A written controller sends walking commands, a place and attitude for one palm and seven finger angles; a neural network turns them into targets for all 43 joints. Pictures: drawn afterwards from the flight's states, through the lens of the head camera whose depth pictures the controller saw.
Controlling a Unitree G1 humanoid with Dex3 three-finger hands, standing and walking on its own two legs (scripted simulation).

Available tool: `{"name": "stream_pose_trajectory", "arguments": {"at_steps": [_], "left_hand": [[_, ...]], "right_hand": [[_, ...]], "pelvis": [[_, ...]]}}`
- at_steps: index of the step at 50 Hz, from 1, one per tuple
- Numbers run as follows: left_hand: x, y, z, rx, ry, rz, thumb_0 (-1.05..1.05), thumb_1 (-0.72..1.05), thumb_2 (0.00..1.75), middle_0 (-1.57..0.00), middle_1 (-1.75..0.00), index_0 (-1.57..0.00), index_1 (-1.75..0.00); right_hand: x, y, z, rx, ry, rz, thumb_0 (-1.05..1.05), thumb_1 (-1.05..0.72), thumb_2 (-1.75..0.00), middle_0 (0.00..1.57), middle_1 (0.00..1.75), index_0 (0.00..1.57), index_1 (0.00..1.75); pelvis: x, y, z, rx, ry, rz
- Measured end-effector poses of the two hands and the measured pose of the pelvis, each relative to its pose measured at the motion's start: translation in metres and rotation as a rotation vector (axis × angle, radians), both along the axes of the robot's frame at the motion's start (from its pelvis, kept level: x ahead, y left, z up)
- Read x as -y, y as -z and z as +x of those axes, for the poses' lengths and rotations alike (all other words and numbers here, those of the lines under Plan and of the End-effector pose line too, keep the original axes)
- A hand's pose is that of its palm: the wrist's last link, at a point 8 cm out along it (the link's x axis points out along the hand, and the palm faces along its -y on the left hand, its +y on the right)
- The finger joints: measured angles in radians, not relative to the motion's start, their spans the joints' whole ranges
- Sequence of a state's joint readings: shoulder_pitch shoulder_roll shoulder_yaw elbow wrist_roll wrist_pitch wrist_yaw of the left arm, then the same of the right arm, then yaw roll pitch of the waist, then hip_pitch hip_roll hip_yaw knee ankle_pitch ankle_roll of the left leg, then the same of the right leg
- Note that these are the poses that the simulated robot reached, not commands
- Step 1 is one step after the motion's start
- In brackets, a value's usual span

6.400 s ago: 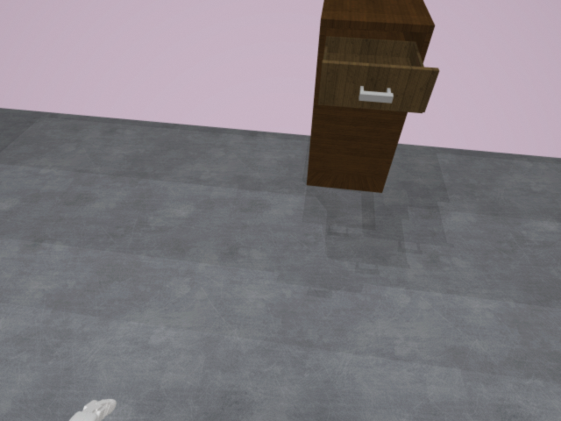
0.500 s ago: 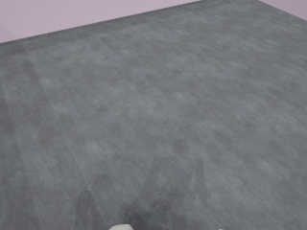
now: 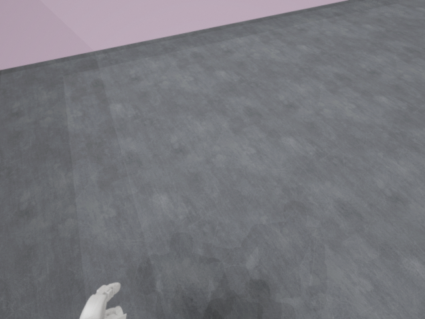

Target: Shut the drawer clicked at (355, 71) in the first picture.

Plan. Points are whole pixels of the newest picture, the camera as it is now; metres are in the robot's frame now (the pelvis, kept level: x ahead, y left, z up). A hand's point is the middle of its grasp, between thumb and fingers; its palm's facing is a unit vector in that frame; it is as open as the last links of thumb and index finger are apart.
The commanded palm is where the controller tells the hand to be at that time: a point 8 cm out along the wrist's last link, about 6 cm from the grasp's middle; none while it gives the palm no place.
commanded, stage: turn to face it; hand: left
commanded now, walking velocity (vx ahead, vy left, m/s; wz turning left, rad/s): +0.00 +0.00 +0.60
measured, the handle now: out of the picture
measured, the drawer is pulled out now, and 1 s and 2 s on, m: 0.29 0.29 0.29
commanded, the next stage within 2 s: none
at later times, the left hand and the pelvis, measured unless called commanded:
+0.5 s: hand out of the picture -0.07 +0.22 -0.19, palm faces +0.36 -0.90 -0.26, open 7.4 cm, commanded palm none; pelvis +0.00 +0.02 -0.01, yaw +20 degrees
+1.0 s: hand out of the picture +0.06 +0.26 -0.13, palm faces +0.53 -0.79 -0.30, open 7.4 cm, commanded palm none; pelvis +0.05 +0.00 -0.01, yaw +36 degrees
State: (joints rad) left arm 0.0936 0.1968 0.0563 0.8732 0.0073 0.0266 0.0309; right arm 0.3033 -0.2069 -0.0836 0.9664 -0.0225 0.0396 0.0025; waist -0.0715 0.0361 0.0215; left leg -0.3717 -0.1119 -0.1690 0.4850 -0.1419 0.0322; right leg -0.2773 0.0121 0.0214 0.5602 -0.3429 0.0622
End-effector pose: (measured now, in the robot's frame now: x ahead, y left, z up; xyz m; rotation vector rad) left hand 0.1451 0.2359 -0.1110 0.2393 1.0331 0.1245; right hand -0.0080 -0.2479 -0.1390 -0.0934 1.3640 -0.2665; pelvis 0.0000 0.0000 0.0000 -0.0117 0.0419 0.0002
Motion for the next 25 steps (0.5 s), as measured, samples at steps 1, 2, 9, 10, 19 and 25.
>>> {"name": "stream_pose_trajectory", "arguments": {"at_steps": [1, 2, 9, 10, 19, 25], "left_hand": [[0.002, 0.0, -0.006, 0.006, -0.012, 0.013, 0.01, 0.91, 0.9, -0.2, -0.3, -0.2, -0.3], [0.003, -0.002, -0.014, 0.0, -0.023, 0.023, 0.01, 0.91, 0.9, -0.2, -0.3, -0.2, -0.3], [0.006, -0.01, -0.076, -0.081, -0.154, 0.045, 0.01, 0.91, 0.9, -0.21, -0.3, -0.2, -0.3], [0.006, -0.01, -0.084, -0.09, -0.173, 0.043, 0.01, 0.91, 0.9, -0.21, -0.3, -0.2, -0.3], [-0.002, 0.01, -0.172, -0.237, -0.354, -0.01, 0.01, 0.91, 0.9, -0.21, -0.3, -0.2, -0.3], [-0.03, 0.041, -0.232, -0.346, -0.483, -0.06, 0.01, 0.91, 0.9, -0.21, -0.3, -0.2, -0.3]], "right_hand": [[0.007, 0.004, 0.004, 0.005, -0.01, 0.006, 0.01, -0.9, -0.9, 0.2, 0.3, 0.2, 0.3], [0.012, 0.006, 0.01, 0.009, -0.021, 0.007, 0.01, -0.9, -0.9, 0.2, 0.3, 0.2, 0.3], [0.038, 0.001, 0.059, 0.044, -0.157, 0.005, 0.01, -0.91, -0.9, 0.2, 0.3, 0.2, 0.3], [0.039, 0.0, 0.066, 0.045, -0.179, 0.003, 0.01, -0.91, -0.9, 0.2, 0.3, 0.2, 0.3], [0.005, -0.006, 0.152, 0.082, -0.403, -0.021, 0.01, -0.91, -0.9, 0.2, 0.3, 0.2, 0.3], [-0.06, -0.013, 0.218, 0.215, -0.568, -0.045, 0.01, -0.91, -0.9, 0.2, 0.3, 0.2, 0.3]], "pelvis": [[0.005, 0.003, -0.001, 0.002, -0.008, 0.006], [0.009, 0.003, -0.002, 0.008, -0.018, 0.005], [0.022, -0.006, 0.0, 0.037, -0.134, 0.04], [0.022, -0.007, 0.001, 0.038, -0.15, 0.044], [0.007, -0.003, 0.001, 0.022, -0.271, 0.054], [-0.023, 0.014, 0.002, 0.004, -0.35, 0.032]]}}
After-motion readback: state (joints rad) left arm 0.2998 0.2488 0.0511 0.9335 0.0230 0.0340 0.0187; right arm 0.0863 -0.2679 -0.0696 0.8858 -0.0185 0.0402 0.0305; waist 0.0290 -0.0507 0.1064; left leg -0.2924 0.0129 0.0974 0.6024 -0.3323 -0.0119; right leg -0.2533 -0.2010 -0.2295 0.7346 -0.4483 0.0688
